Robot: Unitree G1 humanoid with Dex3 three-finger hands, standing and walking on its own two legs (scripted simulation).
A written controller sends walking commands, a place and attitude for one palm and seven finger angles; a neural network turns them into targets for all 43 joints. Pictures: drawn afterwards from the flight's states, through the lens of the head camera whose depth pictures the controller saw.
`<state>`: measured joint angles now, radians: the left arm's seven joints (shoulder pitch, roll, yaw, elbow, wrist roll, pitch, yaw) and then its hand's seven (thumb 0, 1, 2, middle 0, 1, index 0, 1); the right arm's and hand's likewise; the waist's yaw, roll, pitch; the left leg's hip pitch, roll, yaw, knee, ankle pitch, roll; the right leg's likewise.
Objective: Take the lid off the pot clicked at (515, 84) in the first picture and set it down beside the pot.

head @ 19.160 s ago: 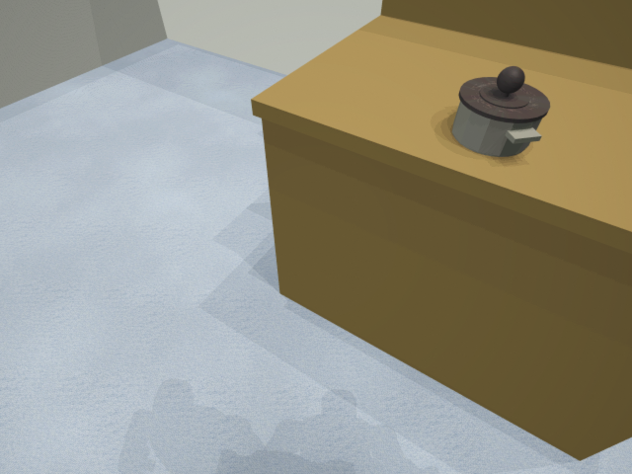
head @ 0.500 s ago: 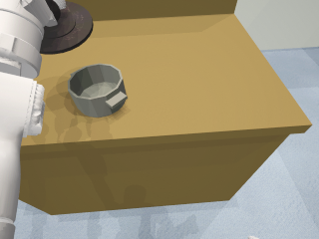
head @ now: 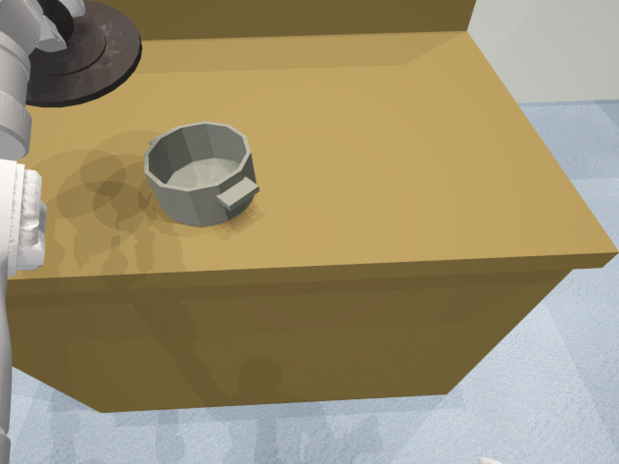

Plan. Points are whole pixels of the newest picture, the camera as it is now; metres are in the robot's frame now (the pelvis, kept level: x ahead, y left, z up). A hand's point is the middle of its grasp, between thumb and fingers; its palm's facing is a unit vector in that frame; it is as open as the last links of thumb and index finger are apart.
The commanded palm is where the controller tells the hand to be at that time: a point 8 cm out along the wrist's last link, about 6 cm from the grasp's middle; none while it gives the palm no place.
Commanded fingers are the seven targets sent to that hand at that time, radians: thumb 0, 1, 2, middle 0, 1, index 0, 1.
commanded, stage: move the lid sideways beside the pot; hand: left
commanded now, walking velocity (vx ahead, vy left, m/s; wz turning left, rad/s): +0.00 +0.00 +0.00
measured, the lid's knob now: (47, 19) +0.52 +0.24 +0.31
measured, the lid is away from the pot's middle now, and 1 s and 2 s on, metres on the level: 0.11 0.23 0.23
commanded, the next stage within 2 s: lower the lid onto the table in 1.50 s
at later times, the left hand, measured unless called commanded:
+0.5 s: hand out of the picture +0.47 +0.29 +0.32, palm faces -0.14 -0.12 -0.98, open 7.6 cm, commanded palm +0.48 +0.29 +0.39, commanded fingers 0.00 0.67 0.94 -0.86 -1.07 -0.84 -1.07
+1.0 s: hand out of the picture +0.47 +0.34 +0.32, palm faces -0.14 -0.16 -0.98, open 7.6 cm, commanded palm +0.49 +0.34 +0.39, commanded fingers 0.00 0.67 0.94 -0.86 -1.07 -0.84 -1.07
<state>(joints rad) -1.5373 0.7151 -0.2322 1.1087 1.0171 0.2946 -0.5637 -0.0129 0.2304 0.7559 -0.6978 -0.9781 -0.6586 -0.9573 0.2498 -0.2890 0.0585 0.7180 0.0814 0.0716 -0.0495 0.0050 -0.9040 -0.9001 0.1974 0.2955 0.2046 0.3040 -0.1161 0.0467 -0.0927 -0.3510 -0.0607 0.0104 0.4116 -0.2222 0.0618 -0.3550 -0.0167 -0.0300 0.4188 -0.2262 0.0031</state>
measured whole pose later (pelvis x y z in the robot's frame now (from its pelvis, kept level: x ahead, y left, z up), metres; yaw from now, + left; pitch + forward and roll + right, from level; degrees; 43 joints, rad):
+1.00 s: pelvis +0.01 +0.00 +0.00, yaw -1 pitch +11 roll -1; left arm -1.55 0.96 -0.18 1.20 1.07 0.25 -0.60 -0.01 0.23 0.75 -0.70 -0.98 -0.65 -0.96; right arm 0.28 -0.30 0.06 0.73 0.10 0.13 -0.06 0.00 -0.90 -0.90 0.20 0.30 0.20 0.30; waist -0.12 0.05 -0.07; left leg -0.37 -0.05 0.01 0.43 -0.25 0.07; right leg -0.36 0.00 -0.03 0.38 -0.22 0.01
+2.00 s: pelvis +0.01 +0.01 +0.00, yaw -1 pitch +12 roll -1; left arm -1.60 0.96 -0.21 1.30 1.07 0.32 -0.59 -0.01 0.24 0.75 -0.69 -0.98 -0.65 -0.96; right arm 0.32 -0.30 0.07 0.73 0.10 0.10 -0.05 0.00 -0.90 -0.90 0.20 0.30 0.21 0.30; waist -0.14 0.05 -0.06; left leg -0.40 -0.04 0.01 0.46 -0.26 0.07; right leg -0.37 0.00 -0.03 0.39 -0.22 0.01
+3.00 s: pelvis +0.01 +0.01 -0.01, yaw -1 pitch +14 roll -2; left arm -1.47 0.95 -0.15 1.33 1.04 0.19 -0.56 -0.01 0.24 0.75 -0.69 -0.98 -0.65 -0.96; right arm 0.34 -0.30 0.05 0.75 0.10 0.10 -0.07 0.00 -0.90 -0.90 0.20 0.30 0.21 0.30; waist -0.16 0.03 -0.08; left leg -0.47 -0.03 0.01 0.52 -0.29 0.07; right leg -0.42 0.01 -0.03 0.42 -0.23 0.02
